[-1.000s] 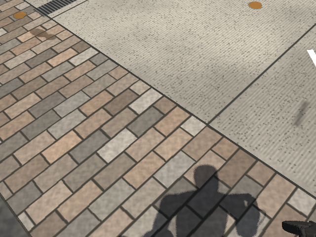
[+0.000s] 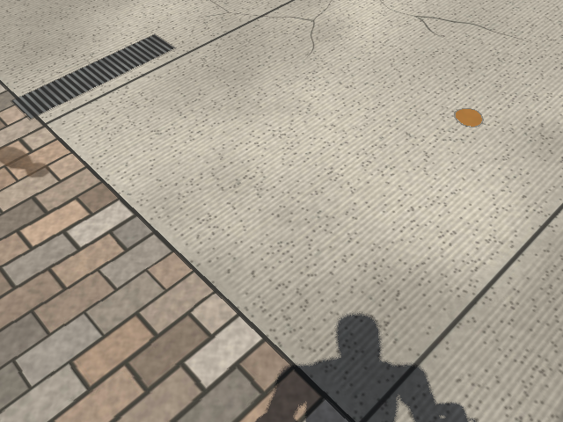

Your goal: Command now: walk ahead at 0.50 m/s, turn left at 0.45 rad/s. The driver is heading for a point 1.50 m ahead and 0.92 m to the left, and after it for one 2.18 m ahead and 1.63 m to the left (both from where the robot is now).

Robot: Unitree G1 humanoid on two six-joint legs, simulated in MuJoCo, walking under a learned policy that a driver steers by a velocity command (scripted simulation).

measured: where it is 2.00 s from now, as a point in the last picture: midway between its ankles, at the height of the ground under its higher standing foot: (156, 295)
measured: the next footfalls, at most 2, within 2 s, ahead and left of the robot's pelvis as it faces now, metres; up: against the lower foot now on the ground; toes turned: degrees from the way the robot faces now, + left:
left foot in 0.22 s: +0.28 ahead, +0.15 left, +0.00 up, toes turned +10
right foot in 0.68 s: +0.61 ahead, +0.02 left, +0.00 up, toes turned +28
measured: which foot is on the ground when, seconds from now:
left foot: up 0.00-0.20, down 0.22-0.70, up 0.72-1.00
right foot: down 0.00-0.24, up 0.26-0.66, down 0.68-1.00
